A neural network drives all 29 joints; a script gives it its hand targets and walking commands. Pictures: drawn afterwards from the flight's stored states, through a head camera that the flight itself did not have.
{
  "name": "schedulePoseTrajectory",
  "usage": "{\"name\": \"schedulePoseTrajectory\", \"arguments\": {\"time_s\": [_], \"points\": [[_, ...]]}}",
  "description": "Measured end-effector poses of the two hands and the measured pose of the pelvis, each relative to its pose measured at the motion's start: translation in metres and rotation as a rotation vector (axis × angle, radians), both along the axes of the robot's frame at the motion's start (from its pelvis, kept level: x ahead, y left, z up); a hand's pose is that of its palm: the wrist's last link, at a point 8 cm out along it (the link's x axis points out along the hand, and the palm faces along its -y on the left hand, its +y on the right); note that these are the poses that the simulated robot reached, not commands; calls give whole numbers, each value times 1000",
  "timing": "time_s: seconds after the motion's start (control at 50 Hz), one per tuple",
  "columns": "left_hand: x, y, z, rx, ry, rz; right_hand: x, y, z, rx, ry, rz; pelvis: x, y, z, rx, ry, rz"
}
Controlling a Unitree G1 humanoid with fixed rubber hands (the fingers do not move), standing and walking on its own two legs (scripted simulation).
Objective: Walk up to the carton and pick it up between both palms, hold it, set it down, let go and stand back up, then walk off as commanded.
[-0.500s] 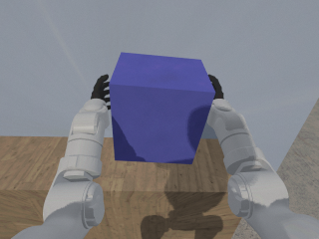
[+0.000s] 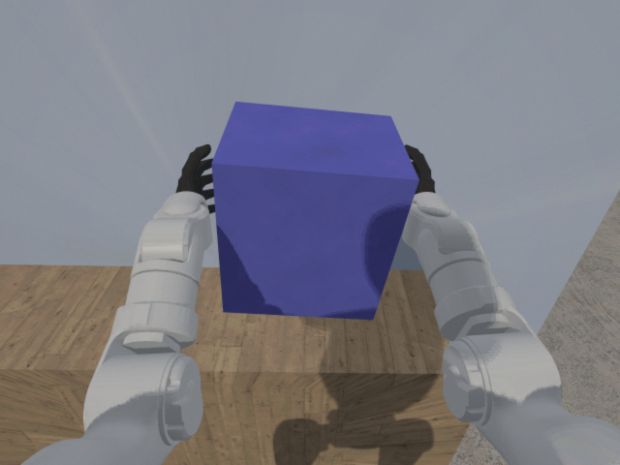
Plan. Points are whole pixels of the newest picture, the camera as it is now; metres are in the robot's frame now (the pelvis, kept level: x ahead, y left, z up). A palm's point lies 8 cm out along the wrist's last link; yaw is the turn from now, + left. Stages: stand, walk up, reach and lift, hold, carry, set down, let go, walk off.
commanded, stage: hold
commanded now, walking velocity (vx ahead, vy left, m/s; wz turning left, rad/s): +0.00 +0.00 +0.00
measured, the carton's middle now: (306, 214) +0.38 +0.02 +0.20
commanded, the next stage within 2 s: none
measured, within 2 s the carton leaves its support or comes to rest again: neither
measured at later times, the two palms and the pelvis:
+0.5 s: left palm (193, 202) +0.36 +0.17 +0.22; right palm (418, 201) +0.38 -0.13 +0.21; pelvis +0.00 +0.00 +0.00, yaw +0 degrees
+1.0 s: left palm (193, 202) +0.36 +0.17 +0.22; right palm (418, 202) +0.38 -0.13 +0.21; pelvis +0.00 +0.00 +0.00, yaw +0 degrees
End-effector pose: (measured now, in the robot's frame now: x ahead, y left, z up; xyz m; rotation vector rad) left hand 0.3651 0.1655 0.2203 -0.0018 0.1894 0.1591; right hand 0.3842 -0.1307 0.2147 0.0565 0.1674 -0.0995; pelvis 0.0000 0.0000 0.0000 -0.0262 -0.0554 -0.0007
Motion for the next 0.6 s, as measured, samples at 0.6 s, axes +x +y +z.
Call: {"name": "schedulePoseTrajectory", "arguments": {"time_s": [0.6], "points": [[0,0,0,1,-1,-1,0,0,0,0,0,-1,0,0,0,0,-1,0]]}}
